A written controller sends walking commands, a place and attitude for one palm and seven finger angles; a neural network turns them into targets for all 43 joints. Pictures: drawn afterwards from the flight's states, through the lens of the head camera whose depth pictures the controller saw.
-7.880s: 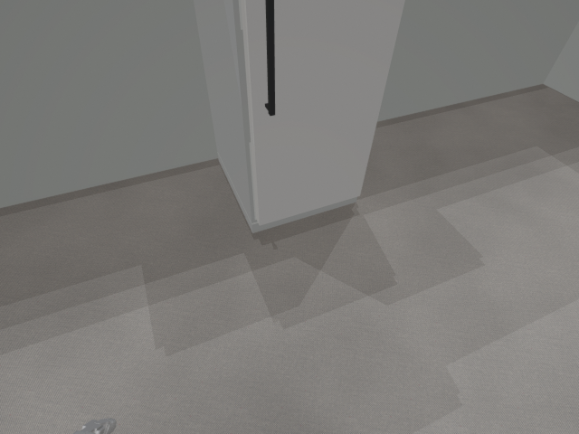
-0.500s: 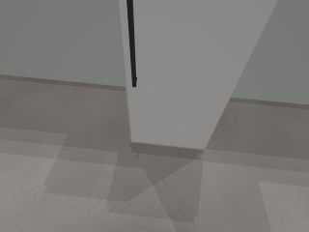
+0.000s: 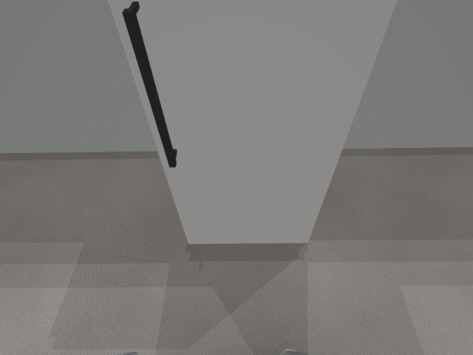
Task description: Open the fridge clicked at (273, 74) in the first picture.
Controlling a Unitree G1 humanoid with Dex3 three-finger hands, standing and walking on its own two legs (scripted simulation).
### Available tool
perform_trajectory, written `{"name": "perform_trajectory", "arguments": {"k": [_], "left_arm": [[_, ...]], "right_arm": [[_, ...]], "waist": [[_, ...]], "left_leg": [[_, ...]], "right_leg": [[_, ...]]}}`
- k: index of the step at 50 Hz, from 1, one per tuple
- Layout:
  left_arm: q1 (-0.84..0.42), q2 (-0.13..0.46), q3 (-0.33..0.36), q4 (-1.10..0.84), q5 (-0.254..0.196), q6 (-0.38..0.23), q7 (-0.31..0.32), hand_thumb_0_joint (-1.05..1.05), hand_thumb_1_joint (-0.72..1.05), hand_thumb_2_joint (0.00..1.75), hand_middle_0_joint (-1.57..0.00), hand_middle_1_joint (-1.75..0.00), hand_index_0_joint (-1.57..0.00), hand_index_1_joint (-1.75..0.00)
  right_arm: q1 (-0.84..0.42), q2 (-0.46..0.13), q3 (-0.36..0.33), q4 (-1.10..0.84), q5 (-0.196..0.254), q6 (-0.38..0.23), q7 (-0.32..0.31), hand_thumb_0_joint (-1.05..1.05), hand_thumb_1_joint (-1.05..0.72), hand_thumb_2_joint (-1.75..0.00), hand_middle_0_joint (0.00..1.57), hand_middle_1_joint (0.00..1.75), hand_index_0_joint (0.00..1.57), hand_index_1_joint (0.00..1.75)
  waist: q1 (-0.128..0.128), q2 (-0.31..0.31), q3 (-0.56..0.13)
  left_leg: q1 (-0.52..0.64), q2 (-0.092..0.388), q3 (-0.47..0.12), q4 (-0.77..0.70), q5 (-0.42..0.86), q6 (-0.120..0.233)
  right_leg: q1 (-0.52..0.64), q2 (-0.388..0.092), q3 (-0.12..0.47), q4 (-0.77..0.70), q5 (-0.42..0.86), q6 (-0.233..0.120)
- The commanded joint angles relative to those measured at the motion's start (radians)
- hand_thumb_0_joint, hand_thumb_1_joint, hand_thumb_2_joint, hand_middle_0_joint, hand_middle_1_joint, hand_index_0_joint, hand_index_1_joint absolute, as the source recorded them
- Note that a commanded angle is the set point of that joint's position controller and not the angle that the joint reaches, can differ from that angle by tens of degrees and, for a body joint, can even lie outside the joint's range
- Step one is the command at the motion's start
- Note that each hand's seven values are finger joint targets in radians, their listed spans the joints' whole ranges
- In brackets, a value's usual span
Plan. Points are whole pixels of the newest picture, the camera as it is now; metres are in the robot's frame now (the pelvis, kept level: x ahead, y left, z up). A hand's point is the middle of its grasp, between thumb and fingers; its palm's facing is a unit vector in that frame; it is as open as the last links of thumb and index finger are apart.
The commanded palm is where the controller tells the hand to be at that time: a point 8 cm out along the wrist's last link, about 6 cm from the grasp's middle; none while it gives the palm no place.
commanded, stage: take the last steps up to it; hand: left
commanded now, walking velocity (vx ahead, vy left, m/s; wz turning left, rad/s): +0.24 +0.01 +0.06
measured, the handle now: (157, 100) +0.61 +0.18 +0.09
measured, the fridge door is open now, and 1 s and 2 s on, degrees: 0 0 0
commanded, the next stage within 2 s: come to a stop and stand still in 0.26 s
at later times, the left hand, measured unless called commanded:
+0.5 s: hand out of the picture +0.10 +0.16 -0.17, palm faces +0.15 -0.98 -0.15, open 7.3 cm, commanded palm none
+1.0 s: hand out of the picture +0.13 +0.15 -0.14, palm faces +0.08 -0.96 -0.27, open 7.3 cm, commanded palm none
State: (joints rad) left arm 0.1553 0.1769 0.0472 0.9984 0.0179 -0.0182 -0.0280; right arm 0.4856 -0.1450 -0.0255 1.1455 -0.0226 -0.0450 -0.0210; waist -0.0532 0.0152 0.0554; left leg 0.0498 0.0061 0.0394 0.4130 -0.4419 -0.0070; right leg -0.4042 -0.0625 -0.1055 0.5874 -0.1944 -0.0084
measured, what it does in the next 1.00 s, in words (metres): walks ahead: left foot, then right foot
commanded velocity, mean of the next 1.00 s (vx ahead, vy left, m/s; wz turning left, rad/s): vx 0.01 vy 0.02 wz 0.02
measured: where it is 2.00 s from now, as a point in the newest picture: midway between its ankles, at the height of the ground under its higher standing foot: outside the picture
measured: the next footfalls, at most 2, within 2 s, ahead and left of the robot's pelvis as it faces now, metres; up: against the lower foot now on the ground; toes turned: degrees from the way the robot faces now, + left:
left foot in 0.48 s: +0.25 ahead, +0.12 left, +0.00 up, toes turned +8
right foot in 0.90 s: +0.18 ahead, -0.10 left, +0.00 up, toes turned -1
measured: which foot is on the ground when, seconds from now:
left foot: down 0.00-0.00, up 0.02-0.46, down 0.48-0.88, up 0.90-1.00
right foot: down 0.00-0.50, up 0.52-0.88, down 0.90-1.00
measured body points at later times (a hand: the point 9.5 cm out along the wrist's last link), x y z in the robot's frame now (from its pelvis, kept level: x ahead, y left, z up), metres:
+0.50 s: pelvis +0.16 +0.01 +0.01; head +0.17 +0.02 +0.46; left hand +0.09 +0.21 -0.16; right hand +0.26 -0.21 -0.14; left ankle +0.21 +0.12 -0.73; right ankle +0.09 -0.10 -0.72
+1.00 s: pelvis +0.10 -0.04 +0.01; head +0.09 -0.07 +0.46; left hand +0.13 +0.20 -0.12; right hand +0.16 -0.29 -0.15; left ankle +0.16 +0.11 -0.68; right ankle +0.11 -0.16 -0.72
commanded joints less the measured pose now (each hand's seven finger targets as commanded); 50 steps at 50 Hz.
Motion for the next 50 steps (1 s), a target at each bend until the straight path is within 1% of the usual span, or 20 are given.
{"name": "perform_trajectory", "arguments": {"k": [1, 2, 3, 4, 8, 18, 21, 22, 24, 25, 27, 30, 35, 40, 42, 43, 44, 45, 46, 50], "left_arm": [[0.417, 0.270, 0.068, 0.065, -0.005, -0.049, 0.033, 0.00, 0.90, 0.90, -0.20, -0.30, -0.20, -0.30], [0.330, 0.241, 0.066, 0.050, -0.014, -0.041, 0.037, 0.00, 0.90, 0.90, -0.20, -0.30, -0.20, -0.30], [0.241, 0.197, 0.054, 0.031, -0.012, -0.038, 0.038, 0.00, 0.90, 0.90, -0.20, -0.30, -0.20, -0.30], [0.177, 0.147, 0.039, 0.012, -0.010, -0.037, 0.042, 0.00, 0.90, 0.90, -0.20, -0.30, -0.20, -0.30], [0.119, 0.056, 0.006, 0.012, -0.001, -0.054, 0.048, 0.00, 0.90, 0.90, -0.20, -0.30, -0.20, -0.30], [0.251, 0.086, 0.006, 0.081, 0.005, -0.061, 0.050, 0.00, 0.90, 0.90, -0.20, -0.30, -0.20, -0.30], [0.225, 0.069, -0.006, 0.091, 0.002, -0.038, 0.062, 0.00, 0.90, 0.90, -0.20, -0.30, -0.20, -0.30], [0.223, 0.065, -0.009, 0.092, -0.002, -0.030, 0.068, 0.00, 0.90, 0.90, -0.20, -0.30, -0.20, -0.30], [0.290, 0.017, -0.025, 0.094, -0.016, -0.015, 0.082, 0.00, 0.90, 0.90, -0.20, -0.30, -0.20, -0.30], [0.304, 0.016, -0.026, 0.095, -0.013, -0.002, 0.089, 0.00, 0.90, 0.90, -0.20, -0.30, -0.20, -0.30], [0.285, 0.045, -0.020, 0.096, -0.012, 0.023, 0.087, 0.00, 0.90, 0.90, -0.20, -0.30, -0.20, -0.30], [0.242, 0.064, 0.006, 0.077, -0.004, 0.051, 0.083, 0.00, 0.90, 0.90, -0.20, -0.30, -0.20, -0.30], [0.214, 0.045, 0.030, 0.022, 0.000, 0.074, 0.068, 0.00, 0.90, 0.90, -0.20, -0.30, -0.20, -0.30], [0.223, 0.017, 0.021, -0.006, 0.001, 0.067, 0.057, 0.00, 0.90, 0.90, -0.20, -0.30, -0.20, -0.30], [0.307, 0.018, 0.015, 0.032, 0.004, 0.047, 0.056, 0.00, 0.90, 0.90, -0.20, -0.30, -0.20, -0.30], [0.348, 0.050, 0.017, 0.048, 0.014, 0.039, 0.058, 0.00, 0.90, 0.90, -0.20, -0.30, -0.20, -0.30], [0.315, 0.125, 0.017, 0.029, 0.024, 0.025, 0.060, 0.00, 0.90, 0.90, -0.20, -0.30, -0.20, -0.30], [0.206, 0.189, 0.019, -0.024, 0.019, 0.035, 0.063, 0.00, 0.90, 0.90, -0.20, -0.30, -0.20, -0.30], [0.115, 0.211, 0.024, -0.057, 0.021, 0.038, 0.067, 0.00, 0.90, 0.90, -0.20, -0.30, -0.20, -0.30], [0.052, 0.161, 0.025, -0.057, 0.007, 0.010, 0.063, 0.00, 0.90, 0.90, -0.20, -0.30, -0.20, -0.30]], "right_arm": [[0.020, -0.094, -0.022, -0.089, 0.022, -0.020, 0.002, 0.00, -0.90, -0.90, 0.20, 0.30, 0.20, 0.30], [-0.021, -0.121, -0.035, -0.083, 0.019, -0.014, 0.002, 0.00, -0.90, -0.90, 0.20, 0.30, 0.20, 0.30], [-0.086, -0.092, -0.036, -0.084, 0.015, -0.010, 0.009, 0.00, -0.90, -0.90, 0.20, 0.30, 0.20, 0.30], [-0.106, -0.076, -0.035, -0.091, 0.008, -0.004, 0.011, 0.00, -0.90, -0.90, 0.20, 0.30, 0.20, 0.30], [-0.025, -0.021, -0.028, -0.060, -0.005, 0.030, 0.019, 0.00, -0.90, -0.90, 0.20, 0.30, 0.20, 0.30], [-0.264, -0.020, -0.019, -0.138, 0.003, 0.008, 0.034, 0.00, -0.90, -0.90, 0.20, 0.30, 0.20, 0.30], [-0.247, -0.025, -0.005, -0.117, 0.007, 0.006, 0.016, 0.00, -0.90, -0.90, 0.20, 0.30, 0.20, 0.30], [-0.202, -0.045, -0.006, -0.101, 0.006, 0.002, 0.011, 0.00, -0.90, -0.90, 0.20, 0.30, 0.20, 0.30], [-0.135, -0.149, -0.020, -0.085, 0.013, -0.001, -0.008, 0.00, -0.90, -0.90, 0.20, 0.30, 0.20, 0.30], [-0.129, -0.169, -0.028, -0.083, 0.019, 0.012, -0.013, 0.00, -0.90, -0.90, 0.20, 0.30, 0.20, 0.30], [-0.195, -0.163, -0.024, -0.093, 0.021, 0.025, -0.034, 0.00, -0.90, -0.90, 0.20, 0.30, 0.20, 0.30], [-0.249, -0.169, -0.041, -0.117, 0.013, 0.051, -0.045, 0.00, -0.90, -0.90, 0.20, 0.30, 0.20, 0.30], [-0.324, -0.177, -0.069, -0.165, 0.006, 0.063, -0.034, 0.00, -0.90, -0.90, 0.20, 0.30, 0.20, 0.30], [-0.390, -0.177, -0.074, -0.192, -0.007, 0.067, -0.008, 0.00, -0.90, -0.90, 0.20, 0.30, 0.20, 0.30], [-0.382, -0.164, -0.067, -0.183, -0.005, 0.073, 0.001, 0.00, -0.90, -0.90, 0.20, 0.30, 0.20, 0.30], [-0.367, -0.128, -0.062, -0.179, 0.001, 0.081, 0.006, 0.00, -0.90, -0.90, 0.20, 0.30, 0.20, 0.30], [-0.344, -0.058, -0.047, -0.191, 0.017, 0.095, 0.013, 0.00, -0.90, -0.90, 0.20, 0.30, 0.20, 0.30], [-0.380, -0.064, -0.052, -0.225, 0.011, 0.103, 0.019, 0.00, -0.90, -0.90, 0.20, 0.30, 0.20, 0.30], [-0.384, -0.097, -0.058, -0.232, 0.003, 0.106, 0.027, 0.00, -0.90, -0.90, 0.20, 0.30, 0.20, 0.30], [-0.220, -0.112, -0.059, -0.148, -0.006, 0.093, 0.036, 0.00, -0.90, -0.90, 0.20, 0.30, 0.20, 0.30]], "waist": [[0.171, -0.281, -0.237], [0.156, -0.166, -0.165], [0.139, -0.151, -0.063], [0.106, -0.074, 0.001], [0.022, -0.114, 0.009], [0.087, -0.155, -0.005], [0.062, -0.139, -0.021], [0.046, -0.107, -0.060], [0.043, 0.088, -0.185], [0.038, 0.143, -0.175], [0.046, 0.211, -0.104], [0.042, 0.158, -0.074], [0.059, 0.089, -0.165], [0.075, 0.211, -0.108], [0.111, 0.150, -0.104], [0.124, 0.041, -0.080], [0.106, -0.225, -0.019], [0.105, -0.318, 0.093], [0.076, -0.205, 0.128], [0.033, -0.189, 0.078]], "left_leg": [[-0.577, -0.021, -0.007, 0.774, -0.128, 0.044], [-0.588, 0.039, -0.068, 0.851, -0.088, 0.061], [-0.624, 0.070, -0.065, 0.874, -0.012, 0.060], [-0.623, 0.095, -0.072, 0.860, 0.056, 0.054], [-0.522, 0.112, -0.029, 0.704, 0.169, 0.008], [-0.525, 0.076, 0.050, 0.281, 0.205, -0.018], [-0.337, 0.044, 0.050, 0.097, 0.327, -0.021], [-0.235, 0.054, 0.037, 0.020, 0.536, -0.015], [0.040, 0.279, -0.122, 0.100, 1.235, 0.089], [0.016, 0.340, -0.140, 0.065, 1.328, 0.148], [-0.054, 0.369, -0.168, -0.005, 1.412, 0.199], [-0.130, 0.364, -0.143, -0.018, 1.226, 0.214], [-0.197, 0.343, -0.102, -0.042, 0.812, 0.204], [-0.402, 0.302, -0.136, -0.143, 0.158, 0.155], [-0.486, 0.234, -0.106, -0.104, -0.064, 0.095], [-0.554, 0.151, -0.046, -0.019, -0.140, 0.046], [-0.588, 0.042, 0.022, 0.209, -0.121, -0.021], [-0.573, 0.026, 0.001, 0.369, -0.078, -0.026], [-0.501, 0.044, -0.044, 0.461, -0.027, -0.018], [-0.510, 0.032, -0.032, 0.557, 0.157, -0.022]], "right_leg": [[0.618, -0.433, 0.618, -0.314, 0.025, -0.203], [0.496, -0.394, 0.563, -0.354, -0.169, -0.214], [0.360, -0.357, 0.522, -0.394, -0.275, -0.193], [0.253, -0.330, 0.439, -0.406, -0.254, -0.173], [0.117, -0.217, 0.141, -0.417, 0.039, -0.121], [0.324, -0.211, 0.097, -0.314, 0.447, -0.138], [0.291, -0.161, 0.055, -0.195, 0.572, -0.092], [0.275, -0.121, 0.038, -0.121, 0.535, -0.054], [0.122, -0.044, 0.011, -0.029, 0.099, 0.026], [0.138, -0.017, 0.016, 0.030, -0.215, 0.036], [0.083, -0.008, 0.059, 0.218, -0.405, 0.051], [0.029, -0.004, 0.111, 0.402, -0.386, 0.042], [-0.009, 0.021, 0.119, 0.525, -0.294, 0.053], [0.151, 0.005, 0.055, 0.227, -0.257, 0.031], [0.310, 0.029, 0.012, -0.018, -0.157, 0.028], [0.358, 0.009, 0.038, -0.149, -0.160, 0.030], [0.216, -0.177, 0.334, -0.384, -0.497, -0.030], [-0.030, -0.328, 0.531, -0.554, -0.721, -0.103], [-0.164, -0.357, 0.529, -0.584, -0.704, -0.131], [-0.002, -0.214, 0.299, -0.450, -0.337, -0.067]]}}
